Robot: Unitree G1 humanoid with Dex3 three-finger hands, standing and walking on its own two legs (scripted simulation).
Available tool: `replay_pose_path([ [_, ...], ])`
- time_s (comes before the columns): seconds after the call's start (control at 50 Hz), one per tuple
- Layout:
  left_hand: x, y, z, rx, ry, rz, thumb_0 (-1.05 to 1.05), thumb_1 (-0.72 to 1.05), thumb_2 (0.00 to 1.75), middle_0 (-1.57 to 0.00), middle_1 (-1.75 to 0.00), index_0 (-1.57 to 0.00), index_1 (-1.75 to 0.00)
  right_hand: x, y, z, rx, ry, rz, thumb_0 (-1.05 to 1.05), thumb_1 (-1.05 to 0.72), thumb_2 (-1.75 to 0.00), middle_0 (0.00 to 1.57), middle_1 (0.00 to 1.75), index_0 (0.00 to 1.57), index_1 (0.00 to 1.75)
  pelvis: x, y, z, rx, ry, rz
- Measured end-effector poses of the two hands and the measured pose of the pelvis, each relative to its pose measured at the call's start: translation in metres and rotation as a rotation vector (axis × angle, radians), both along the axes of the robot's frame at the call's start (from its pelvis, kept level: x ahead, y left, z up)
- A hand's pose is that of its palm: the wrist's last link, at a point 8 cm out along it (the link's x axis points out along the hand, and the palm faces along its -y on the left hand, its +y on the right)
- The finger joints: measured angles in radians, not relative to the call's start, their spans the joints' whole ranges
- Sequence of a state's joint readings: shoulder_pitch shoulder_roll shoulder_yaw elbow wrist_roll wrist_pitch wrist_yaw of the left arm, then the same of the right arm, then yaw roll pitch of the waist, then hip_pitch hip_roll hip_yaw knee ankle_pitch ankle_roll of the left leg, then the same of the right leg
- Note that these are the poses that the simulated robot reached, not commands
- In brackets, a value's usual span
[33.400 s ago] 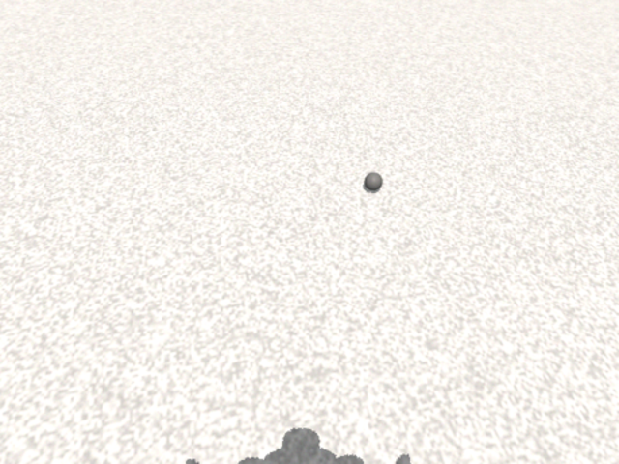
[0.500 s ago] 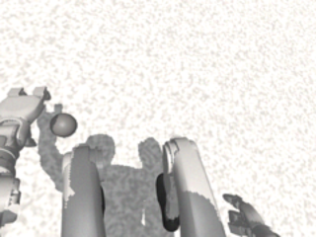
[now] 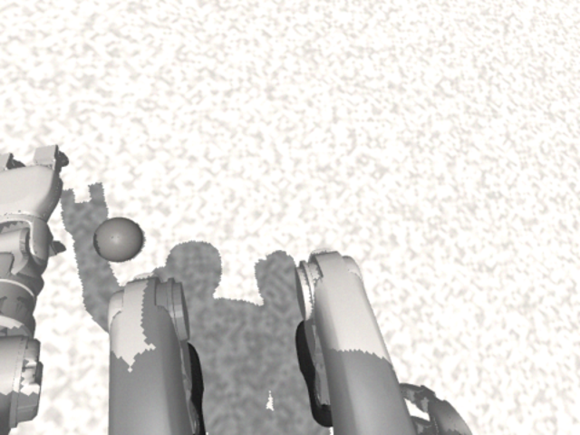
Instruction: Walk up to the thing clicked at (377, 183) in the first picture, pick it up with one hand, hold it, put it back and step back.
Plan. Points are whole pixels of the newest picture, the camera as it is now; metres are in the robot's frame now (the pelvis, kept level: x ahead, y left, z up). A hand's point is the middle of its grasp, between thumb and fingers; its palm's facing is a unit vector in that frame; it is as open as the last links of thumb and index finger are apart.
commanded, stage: home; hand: left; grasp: from above
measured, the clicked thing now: (118, 239) +0.43 +0.25 -0.32
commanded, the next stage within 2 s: none
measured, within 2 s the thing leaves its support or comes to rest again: neither
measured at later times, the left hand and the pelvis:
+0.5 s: hand out of the picture +0.26 +0.24 +0.08, palm faces -0.18 -0.74 -0.65, open 7.6 cm; pelvis +0.01 +0.00 +0.18, yaw +4 degrees
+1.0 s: hand out of the picture +0.23 +0.20 +0.29, palm faces +0.17 -0.96 -0.23, open 7.4 cm; pelvis +0.08 +0.00 +0.34, yaw +7 degrees
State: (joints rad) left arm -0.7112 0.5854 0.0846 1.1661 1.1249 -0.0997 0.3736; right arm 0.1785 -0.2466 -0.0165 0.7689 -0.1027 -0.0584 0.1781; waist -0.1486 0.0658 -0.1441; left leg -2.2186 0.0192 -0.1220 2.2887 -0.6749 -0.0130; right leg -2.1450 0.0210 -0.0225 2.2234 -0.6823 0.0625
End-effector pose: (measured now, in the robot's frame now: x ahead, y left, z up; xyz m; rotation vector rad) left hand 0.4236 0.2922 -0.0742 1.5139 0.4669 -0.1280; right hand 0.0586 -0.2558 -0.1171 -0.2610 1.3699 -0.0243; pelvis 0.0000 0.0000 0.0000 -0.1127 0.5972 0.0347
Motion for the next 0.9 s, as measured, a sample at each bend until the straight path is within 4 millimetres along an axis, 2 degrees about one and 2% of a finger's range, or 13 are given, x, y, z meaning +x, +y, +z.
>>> replay_pose_path([
  [0.1,-0.034,-0.003,0.044,-0.101,0.028,0.043,0.00,-0.07,0.82,-0.19,-0.60,-0.18,-0.60,0.029,-0.002,0.035,0.010,-0.080,-0.006,0.01,-0.90,-0.90,0.20,0.30,0.21,0.30,0.001,-0.001,0.038,0.010,0.001,0.008],
  [0.2,-0.076,-0.011,0.087,-0.259,0.027,0.109,0.00,0.26,0.81,-0.20,-0.43,-0.19,-0.43,0.073,-0.007,0.080,-0.020,-0.193,0.029,0.01,-0.90,-0.90,0.20,0.30,0.21,0.30,0.001,-0.003,0.077,0.019,-0.017,0.020],
  [0.34,-0.125,-0.014,0.140,-0.441,0.002,0.256,0.00,0.68,0.86,-0.21,-0.33,-0.21,-0.33,0.138,-0.003,0.146,-0.057,-0.397,0.082,0.01,-0.90,-0.90,0.20,0.30,0.20,0.30,0.002,-0.004,0.125,0.031,-0.066,0.037],
  [0.42,-0.147,-0.016,0.172,-0.545,-0.004,0.347,0.00,0.79,0.88,-0.21,-0.31,-0.21,-0.31,0.167,0.009,0.184,-0.050,-0.508,0.097,0.01,-0.91,-0.90,0.20,0.30,0.20,0.30,0.004,-0.004,0.151,0.039,-0.100,0.046],
  [0.48,-0.162,-0.019,0.196,-0.630,0.002,0.419,0.00,0.83,0.88,-0.21,-0.31,-0.21,-0.31,0.182,0.021,0.212,-0.034,-0.577,0.100,0.01,-0.91,-0.90,0.20,0.30,0.20,0.30,0.008,-0.003,0.172,0.043,-0.126,0.051],
  [0.58,-0.184,-0.025,0.236,-0.765,0.016,0.531,0.00,0.87,0.89,-0.21,-0.30,-0.21,-0.30,0.192,0.039,0.255,-0.004,-0.651,0.092,0.01,-0.90,-0.90,0.20,0.30,0.20,0.30,0.016,-0.001,0.208,0.051,-0.171,0.059],
  [0.68,-0.199,-0.030,0.276,-0.889,0.023,0.643,0.00,0.88,0.89,-0.21,-0.30,-0.21,-0.30,0.187,0.049,0.291,0.009,-0.669,0.073,0.01,-0.90,-0.90,0.20,0.30,0.21,0.30,0.029,0.000,0.244,0.057,-0.217,0.068],
  [0.9,-0.215,-0.042,0.365,-1.074,0.011,0.827,0.01,0.89,0.90,-0.21,-0.30,-0.20,-0.30,0.167,0.041,0.362,-0.049,-0.670,-0.005,0.02,-0.90,-0.90,0.20,0.30,0.21,0.30,0.064,0.003,0.317,0.073,-0.332,0.082],
])
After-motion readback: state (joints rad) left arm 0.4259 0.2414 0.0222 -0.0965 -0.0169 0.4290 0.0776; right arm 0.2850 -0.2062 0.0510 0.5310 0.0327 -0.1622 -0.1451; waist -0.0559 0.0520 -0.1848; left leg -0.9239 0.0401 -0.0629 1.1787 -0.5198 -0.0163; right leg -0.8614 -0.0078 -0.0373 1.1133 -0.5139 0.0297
